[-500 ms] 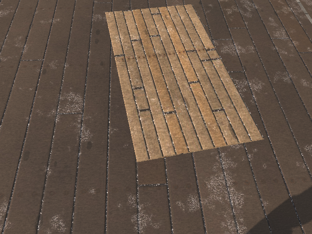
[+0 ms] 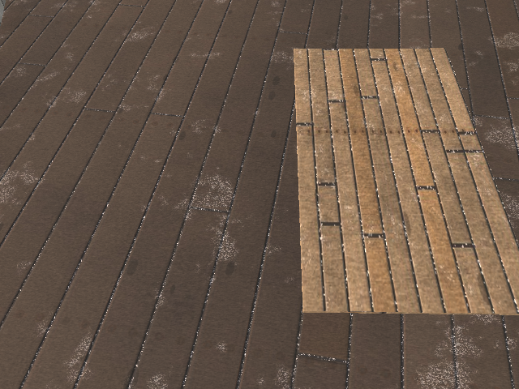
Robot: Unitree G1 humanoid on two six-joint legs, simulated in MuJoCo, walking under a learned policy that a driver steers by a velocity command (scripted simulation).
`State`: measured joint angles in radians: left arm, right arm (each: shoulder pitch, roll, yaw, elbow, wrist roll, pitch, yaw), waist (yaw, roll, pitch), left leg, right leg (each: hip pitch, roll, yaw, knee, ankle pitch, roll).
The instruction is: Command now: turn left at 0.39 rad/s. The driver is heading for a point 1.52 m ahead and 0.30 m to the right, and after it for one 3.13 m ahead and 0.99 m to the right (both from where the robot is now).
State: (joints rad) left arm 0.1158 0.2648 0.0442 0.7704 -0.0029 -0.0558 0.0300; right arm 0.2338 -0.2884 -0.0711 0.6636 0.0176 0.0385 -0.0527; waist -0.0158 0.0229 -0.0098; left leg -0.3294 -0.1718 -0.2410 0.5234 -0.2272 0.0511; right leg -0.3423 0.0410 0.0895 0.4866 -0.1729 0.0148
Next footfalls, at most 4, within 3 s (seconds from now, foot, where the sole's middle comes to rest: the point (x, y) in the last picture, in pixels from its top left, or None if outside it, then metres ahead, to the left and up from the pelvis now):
0.36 left None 0.02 0.14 -0.77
0.76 right None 0.08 -0.13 -0.77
1.26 left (303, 387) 0.48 -0.06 -0.77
1.70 right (417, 335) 0.60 -0.37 -0.77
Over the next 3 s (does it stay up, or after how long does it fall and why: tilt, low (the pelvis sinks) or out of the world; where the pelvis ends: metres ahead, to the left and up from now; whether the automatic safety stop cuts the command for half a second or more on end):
stays up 1.20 -0.24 0.01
